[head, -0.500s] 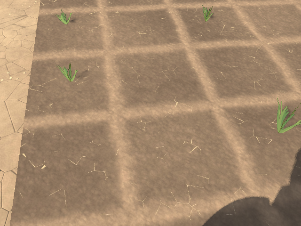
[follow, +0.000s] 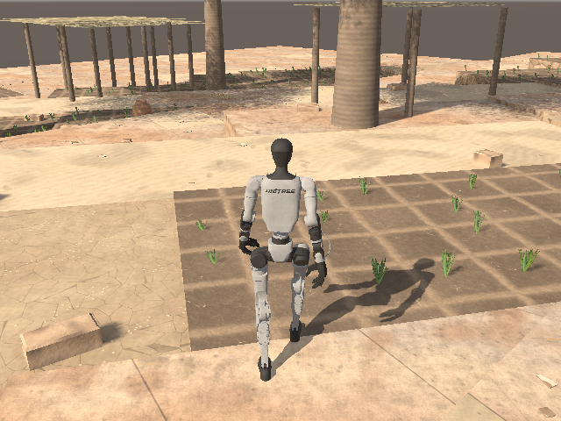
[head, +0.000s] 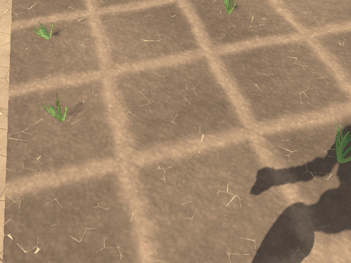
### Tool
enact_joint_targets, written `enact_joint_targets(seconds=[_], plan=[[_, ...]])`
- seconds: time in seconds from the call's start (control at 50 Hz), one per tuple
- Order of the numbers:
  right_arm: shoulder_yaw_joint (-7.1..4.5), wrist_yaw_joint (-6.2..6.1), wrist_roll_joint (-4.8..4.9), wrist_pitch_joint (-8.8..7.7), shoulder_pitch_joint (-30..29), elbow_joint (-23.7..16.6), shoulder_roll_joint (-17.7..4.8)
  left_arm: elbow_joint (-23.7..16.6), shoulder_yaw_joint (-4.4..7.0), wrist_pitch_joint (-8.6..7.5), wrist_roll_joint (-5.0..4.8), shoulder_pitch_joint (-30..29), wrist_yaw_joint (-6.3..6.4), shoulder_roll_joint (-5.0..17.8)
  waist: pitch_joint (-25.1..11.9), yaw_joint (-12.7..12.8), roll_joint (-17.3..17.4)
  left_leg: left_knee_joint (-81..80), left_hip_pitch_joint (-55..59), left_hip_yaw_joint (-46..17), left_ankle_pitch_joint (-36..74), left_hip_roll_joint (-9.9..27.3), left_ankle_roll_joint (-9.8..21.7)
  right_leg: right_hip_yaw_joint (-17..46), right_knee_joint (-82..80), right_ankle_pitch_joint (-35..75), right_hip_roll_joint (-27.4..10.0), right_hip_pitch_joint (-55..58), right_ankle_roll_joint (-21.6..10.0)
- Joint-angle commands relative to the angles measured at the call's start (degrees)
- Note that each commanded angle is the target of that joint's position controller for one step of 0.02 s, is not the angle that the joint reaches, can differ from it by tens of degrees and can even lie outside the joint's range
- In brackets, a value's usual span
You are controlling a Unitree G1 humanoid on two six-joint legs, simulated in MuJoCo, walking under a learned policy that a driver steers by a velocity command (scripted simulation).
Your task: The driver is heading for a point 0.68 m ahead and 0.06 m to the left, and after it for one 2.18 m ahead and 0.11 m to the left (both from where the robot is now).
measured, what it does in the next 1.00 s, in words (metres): walks ahead: right foot, then left foot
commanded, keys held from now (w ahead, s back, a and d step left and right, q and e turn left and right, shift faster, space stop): w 0.78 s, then no key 0.22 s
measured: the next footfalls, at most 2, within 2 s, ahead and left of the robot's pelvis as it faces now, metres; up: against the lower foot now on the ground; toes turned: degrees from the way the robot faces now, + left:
right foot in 0.02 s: +0.20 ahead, -0.09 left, +0.00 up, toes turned -5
left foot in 0.58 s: +0.51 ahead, +0.10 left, +0.00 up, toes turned +5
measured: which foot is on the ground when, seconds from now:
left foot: down 0.00-0.04, up 0.06-0.56, down 0.58-1.00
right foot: up 0.00-0.00, down 0.02-0.60, up 0.62-1.00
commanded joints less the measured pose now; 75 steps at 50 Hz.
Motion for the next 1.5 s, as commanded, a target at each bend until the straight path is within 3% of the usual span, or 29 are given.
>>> enact_joint_targets(seconds=[0.02, 0.04, 0.06, 0.08, 0.12, 0.18, 0.26, 0.34, 0.48, 0.54, 0.58, 0.6, 0.62, 0.64, 0.68, 0.72, 0.88, 0.98, 1.06, 1.08, 1.1, 1.12, 1.14, 1.18, 1.2, 1.32, 1.4, 1.44, 1.5], plan=[[-1.83, -0.35, -0.16, 0.11, -0.49, -1.68, -9.54, 3.28, 2.88, -1.45, 0.34, 18.24, 1.32, 7.11, -6.95, 10.68, 3.76, 24.20, -6.97, -1.42, 59.61, 13.04, 5.49, -1.60, -4.74, -1.63, 4.20, 22.25, -3.52], [-1.25, -0.01, 0.43, 0.16, -0.02, -3.08, -7.73, 5.27, 4.19, -1.82, 1.84, 27.76, 1.94, 11.42, -13.52, 13.45, -0.36, 41.02, -18.64, 0.05, 41.50, 10.43, 4.64, 10.24, -5.61, -8.69, -6.67, 36.84, -6.16], [-0.33, 0.97, 2.81, 0.29, 7.00, -4.06, -1.50, 5.61, 5.46, -1.58, 2.32, 30.37, 1.62, 16.32, -20.85, 9.84, -14.19, 64.34, -39.33, 0.57, -3.00, -1.28, 2.25, 41.44, -13.10, -15.49, -23.41, 51.26, -15.18], [-1.71, 0.82, 1.40, 0.41, 1.10, -4.50, -7.18, 4.77, 4.85, -0.89, 0.35, 24.28, 1.09, 13.71, -17.66, 8.61, -4.32, 68.11, -44.59, -8.03, -3.51, 1.04, 3.66, 44.34, -17.86, -20.37, -20.54, 46.23, -12.71], [-1.87, 1.09, 0.95, -0.08, -6.57, -7.04, -6.83, 3.53, 2.99, -1.51, -0.06, 15.31, 0.81, 7.67, -5.52, 5.34, 0.31, 62.70, -44.64, -7.42, 5.57, 5.97, 3.99, 28.66, -20.83, -11.77, -17.09, 30.65, -9.29], [-1.74, 1.77, -0.90, 2.01, -4.67, -6.39, -3.90, 5.88, 1.50, -2.66, -0.26, 17.06, 1.47, 3.82, -2.63, 1.46, -1.36, 55.85, -37.94, -6.79, 6.97, 8.31, 2.56, 18.05, -23.19, -0.81, -12.24, 21.23, -6.40], [-1.79, 2.48, -1.10, 3.55, -11.91, -9.29, -4.46, 7.26, 1.73, -3.47, -0.43, 21.65, 1.74, 6.82, 0.30, 1.43, -1.65, 48.88, -44.12, -4.51, 11.91, 9.88, 0.29, 13.02, -26.17, 2.78, -10.80, 21.25, -6.86], [-1.48, 2.76, -0.41, 3.53, -21.99, -12.81, -4.84, 7.66, 1.23, -3.30, -0.59, 25.30, 1.59, 6.46, 2.18, 3.69, -2.06, 36.51, -48.01, -2.36, 19.47, 9.91, -1.27, 9.59, -27.04, 7.56, -8.99, 24.68, -5.95], [-1.07, 2.69, 0.00, 2.73, -31.80, -16.52, -5.04, 9.68, 1.11, -3.07, 0.03, 31.02, 2.28, 7.21, 3.08, 6.51, -3.67, 22.71, -46.91, 0.21, 20.75, 6.75, 0.92, 7.20, -23.20, 18.92, -11.05, 35.84, -5.44], [-1.78, 2.27, -0.09, 1.98, -27.99, -16.05, -6.23, 9.69, 1.50, -2.81, 0.36, 28.76, 2.80, 8.61, 1.17, 3.63, -4.36, 19.15, -39.25, 1.35, 14.36, 3.80, 3.68, 5.72, -16.04, 34.70, -12.01, 38.40, -4.07], [-3.19, 1.38, -0.64, 1.10, -12.27, -10.79, -8.29, 9.40, 1.63, -2.33, 0.18, 26.76, 2.73, 9.18, -6.98, -3.05, -2.70, 14.23, -20.56, 2.59, 15.66, 0.76, 6.21, 3.03, 1.83, 40.19, -9.21, 34.89, -2.19], [-4.45, 0.77, -2.17, 0.63, -1.99, -8.53, -12.39, 7.77, 1.01, -2.32, -0.46, 26.49, 2.51, 7.46, -13.88, -6.36, 1.34, 14.06, -5.07, -8.37, 12.12, 11.00, 9.04, 1.42, 18.02, 22.81, -6.62, 22.94, -1.09], [-5.85, 0.97, -2.63, 0.82, 1.12, -8.04, -18.08, 6.76, 0.05, -2.26, -2.82, 33.40, 1.78, 1.68, -20.59, -3.11, 15.37, 7.56, 9.66, -37.76, 7.89, 27.72, 17.10, -0.08, 39.97, -19.79, 4.77, 1.89, 1.47], [-5.49, 1.44, -0.38, 1.68, -3.67, -8.68, -15.76, 7.06, 1.47, -2.11, -1.39, 29.51, 1.94, 7.14, -18.38, -2.25, 6.96, 3.60, 5.63, -41.47, 5.12, 25.59, 15.93, 9.02, 44.84, -22.29, 3.13, -3.22, 0.37], [-3.54, 1.77, 0.04, 1.18, -12.58, -9.79, -9.06, 4.86, 1.49, -2.57, -0.94, 21.74, 1.67, 6.41, -5.72, 0.97, 1.50, 1.00, -9.13, -25.65, 12.24, 21.35, 12.37, 8.87, 40.55, -13.37, -1.72, -4.17, 0.13], [-2.39, 1.31, 0.28, 0.50, -13.13, -8.44, -5.62, 5.25, 1.45, -1.27, 0.59, 22.36, 1.16, 4.68, -3.28, 4.13, 2.98, -1.30, -16.57, -17.21, 18.40, 16.74, 9.19, 8.48, 35.09, -10.98, -3.94, 0.76, 1.02], [-1.54, 0.78, 0.53, -0.49, -5.45, -5.36, -7.33, 2.19, 0.71, 0.97, 0.40, 12.70, 0.71, 3.16, -0.30, 4.74, 3.92, -0.06, -17.98, -3.84, 53.40, 12.27, 7.56, 2.98, 18.84, -2.04, -3.40, -0.76, 4.96], [-0.84, 0.15, 0.33, 0.37, -2.12, -3.64, -7.05, 1.63, -0.30, 0.61, -0.29, 7.94, 1.74, 2.95, -1.93, 2.28, 6.38, 3.81, -12.88, -1.98, 57.96, 12.00, 6.18, 0.88, 6.01, 3.02, -0.24, 4.71, 3.68], [-0.88, -0.64, 0.24, 1.16, -3.98, -3.03, -7.24, 4.28, 0.29, -0.62, 0.12, 13.89, 2.85, 4.67, -2.76, 4.85, 5.50, 13.40, -9.53, -4.26, 58.38, 13.56, 5.91, 1.75, -3.42, -0.07, 1.66, 12.33, 1.02], [-0.97, -0.69, 0.68, 1.29, -4.33, -2.84, -7.52, 5.80, 0.51, -1.52, 0.46, 18.18, 3.08, 5.17, -4.29, 7.05, 2.77, 19.52, -10.64, -3.54, 53.16, 11.77, 4.23, 2.92, -10.50, 10.26, 0.61, 18.81, 0.44], [-0.66, -0.86, 1.14, 1.11, -2.83, -3.73, -6.74, 7.14, 1.29, -2.38, 1.16, 23.62, 3.32, 9.00, -9.72, 7.26, -1.42, 27.86, -16.64, -2.39, 37.31, 9.16, 2.28, 9.80, -7.08, 36.17, -7.79, 30.02, -0.97], [0.50, -0.85, 3.42, 1.99, 6.48, -2.20, -0.93, 7.28, 1.43, -1.93, 0.89, 24.76, 3.33, 10.30, -17.94, 4.16, -11.07, 41.54, -25.17, -0.47, -1.82, 1.83, 0.51, 22.20, -4.29, 58.01, -21.38, 41.06, -11.71], [-0.40, -1.10, 2.50, 3.57, 4.66, -1.04, -4.10, 6.54, 0.65, -1.16, -1.13, 22.74, 2.88, 7.54, -19.00, 4.99, -7.92, 46.19, -26.74, -4.25, -15.87, 0.29, 0.09, 25.87, -7.79, 49.58, -22.48, 36.25, -14.79], [-0.90, -0.68, -0.36, 4.77, -3.25, -2.37, -4.21, 5.33, -0.36, -0.28, -0.95, 15.05, 3.11, 5.14, -7.52, 2.99, -3.59, 46.40, -28.72, -6.63, -12.53, 2.44, -0.53, 20.73, -14.51, 26.29, -17.47, 23.14, -11.36], [-0.85, -0.49, -0.53, 5.30, -4.78, -2.38, -3.44, 5.23, -0.86, 0.03, -0.56, 13.18, 3.61, 4.05, -4.30, 1.77, -3.60, 42.79, -27.23, -6.96, -9.32, 3.69, -1.06, 17.53, -17.05, 20.35, -15.05, 18.00, -8.98], [0.04, -1.34, 0.36, 7.56, -4.12, 0.19, -1.90, 6.78, -0.82, 0.57, -0.30, 14.05, 3.67, 5.94, -5.99, 1.18, -5.01, 26.04, -20.11, -3.96, -1.39, 3.49, -2.40, 13.95, -20.08, -2.66, -10.57, 14.96, -4.58], [0.50, -1.12, -0.40, 7.19, -4.63, 0.76, -2.59, 7.41, -0.35, 2.34, -1.21, 13.77, 3.44, 6.34, -1.01, 0.87, -3.41, 12.44, -14.75, -4.70, 8.98, 5.15, -0.91, 14.32, -22.96, -26.07, -8.43, 7.22, 1.04], [0.55, -1.13, 0.02, 6.28, -5.95, 0.62, -4.35, 7.56, -0.10, 3.06, -1.60, 15.49, 3.24, 5.10, 3.49, 3.39, 2.77, 7.55, -24.31, -9.26, 1.62, 7.81, 0.07, 11.16, -21.18, -20.44, -4.47, 11.00, 3.44], [1.01, -1.28, 0.70, 4.73, -7.97, 0.46, -3.11, 9.23, -0.56, 2.79, -0.80, 18.20, 2.94, 3.49, 1.18, 5.19, 5.18, 2.69, -29.85, -10.69, 0.91, 8.79, -0.66, 9.45, -14.82, -8.04, -3.76, 22.76, 3.02]])
Velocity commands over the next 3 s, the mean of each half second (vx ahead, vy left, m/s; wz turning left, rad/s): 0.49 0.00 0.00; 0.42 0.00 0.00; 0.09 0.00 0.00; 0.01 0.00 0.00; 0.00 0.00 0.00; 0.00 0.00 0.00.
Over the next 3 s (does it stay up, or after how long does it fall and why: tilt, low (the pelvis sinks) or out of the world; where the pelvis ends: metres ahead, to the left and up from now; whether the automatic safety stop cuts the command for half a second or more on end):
stays up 0.67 0.05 0.02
